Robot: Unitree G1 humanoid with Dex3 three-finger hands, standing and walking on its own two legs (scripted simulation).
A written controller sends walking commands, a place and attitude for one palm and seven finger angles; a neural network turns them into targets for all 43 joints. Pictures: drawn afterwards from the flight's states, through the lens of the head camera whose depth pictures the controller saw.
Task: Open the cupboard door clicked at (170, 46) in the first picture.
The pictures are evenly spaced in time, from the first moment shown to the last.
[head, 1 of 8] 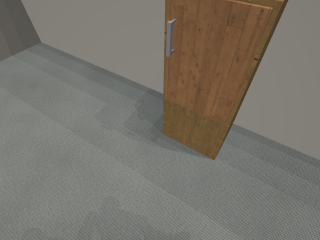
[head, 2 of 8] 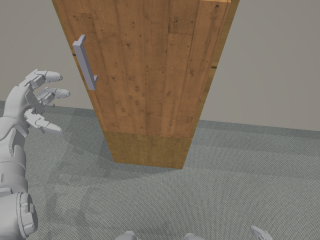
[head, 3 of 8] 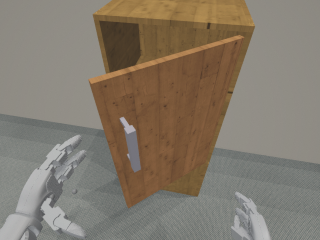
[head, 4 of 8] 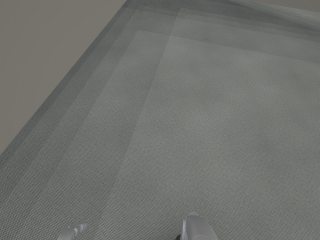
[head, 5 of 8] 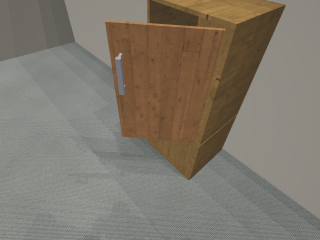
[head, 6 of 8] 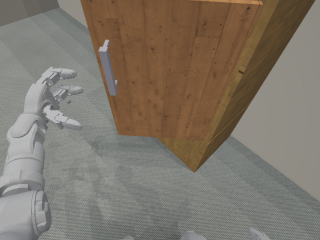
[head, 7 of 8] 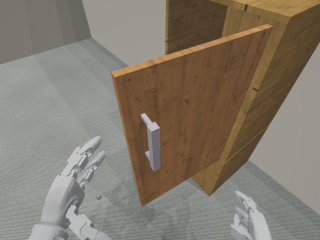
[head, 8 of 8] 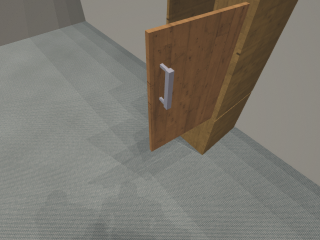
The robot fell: no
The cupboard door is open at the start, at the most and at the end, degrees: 0 84 82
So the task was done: yes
